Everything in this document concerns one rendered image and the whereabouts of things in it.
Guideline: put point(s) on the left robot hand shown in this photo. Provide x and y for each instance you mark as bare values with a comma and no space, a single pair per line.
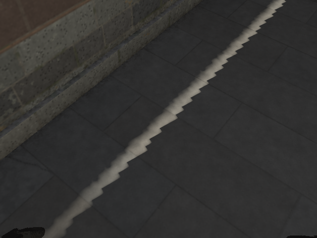
32,232

